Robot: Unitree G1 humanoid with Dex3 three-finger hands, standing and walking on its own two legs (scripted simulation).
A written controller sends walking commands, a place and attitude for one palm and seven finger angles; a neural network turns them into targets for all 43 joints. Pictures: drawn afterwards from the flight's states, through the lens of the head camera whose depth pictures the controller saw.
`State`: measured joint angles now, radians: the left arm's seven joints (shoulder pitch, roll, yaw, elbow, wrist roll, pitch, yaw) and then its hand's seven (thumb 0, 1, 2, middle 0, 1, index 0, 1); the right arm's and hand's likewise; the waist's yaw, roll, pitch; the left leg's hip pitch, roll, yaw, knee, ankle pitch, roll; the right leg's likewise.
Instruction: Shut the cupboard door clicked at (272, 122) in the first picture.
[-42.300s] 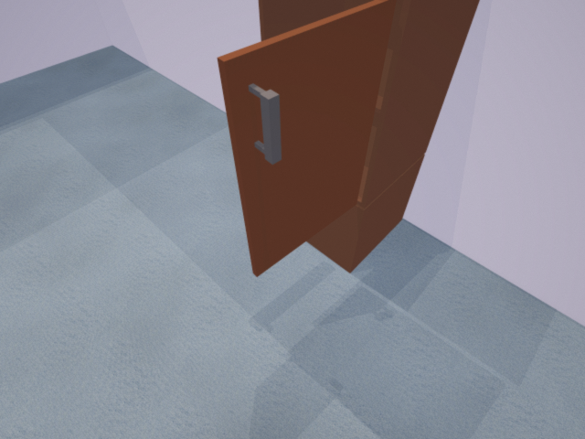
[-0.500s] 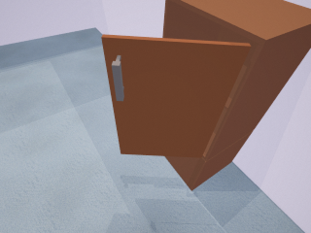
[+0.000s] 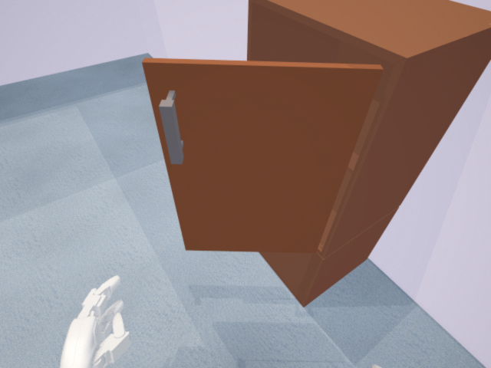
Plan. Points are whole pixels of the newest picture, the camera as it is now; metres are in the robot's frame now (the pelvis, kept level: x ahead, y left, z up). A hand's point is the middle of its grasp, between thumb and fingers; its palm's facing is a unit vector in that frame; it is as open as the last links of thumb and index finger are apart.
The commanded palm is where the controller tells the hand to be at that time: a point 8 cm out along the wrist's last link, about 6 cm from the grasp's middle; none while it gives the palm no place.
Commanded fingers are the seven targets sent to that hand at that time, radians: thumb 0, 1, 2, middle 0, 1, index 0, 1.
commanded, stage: raise the hand and make a fist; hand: left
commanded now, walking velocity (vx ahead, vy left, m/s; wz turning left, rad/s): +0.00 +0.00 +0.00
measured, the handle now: (174, 128) +0.50 +0.15 +0.15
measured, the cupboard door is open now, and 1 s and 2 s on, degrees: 55 55 55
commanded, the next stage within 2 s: bring the fist close to the handle in 1.76 s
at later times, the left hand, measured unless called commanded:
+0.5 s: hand (137, 331) +0.18 +0.16 +0.03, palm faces -0.02 -1.00 -0.05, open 5.0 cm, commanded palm +0.14 +0.22 +0.03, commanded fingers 0.00 0.90 0.90 -0.81 -0.96 -0.81 -0.96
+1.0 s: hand (116, 287) +0.21 +0.18 +0.09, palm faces +0.02 -1.00 -0.06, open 3.2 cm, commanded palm +0.18 +0.24 +0.10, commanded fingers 0.00 0.90 0.90 -1.26 -1.46 -1.26 -1.46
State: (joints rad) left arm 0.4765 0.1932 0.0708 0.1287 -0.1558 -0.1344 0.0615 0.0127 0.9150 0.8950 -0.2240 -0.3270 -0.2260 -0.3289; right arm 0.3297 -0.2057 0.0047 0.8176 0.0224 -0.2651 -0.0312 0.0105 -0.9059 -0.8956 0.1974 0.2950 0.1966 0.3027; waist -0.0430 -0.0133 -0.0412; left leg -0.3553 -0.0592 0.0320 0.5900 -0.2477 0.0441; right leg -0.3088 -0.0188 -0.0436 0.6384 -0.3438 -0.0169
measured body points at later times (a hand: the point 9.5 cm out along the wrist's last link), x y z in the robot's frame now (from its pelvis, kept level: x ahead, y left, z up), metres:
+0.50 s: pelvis +0.00 -0.03 -0.06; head +0.03 -0.04 +0.39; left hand +0.17 +0.21 +0.03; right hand +0.20 -0.25 -0.12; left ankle +0.04 +0.08 -0.73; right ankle +0.00 -0.11 -0.73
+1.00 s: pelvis +0.01 +0.00 -0.02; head +0.00 -0.01 +0.43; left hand +0.21 +0.24 +0.10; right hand +0.19 -0.23 -0.08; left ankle +0.04 +0.08 -0.73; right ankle +0.00 -0.11 -0.73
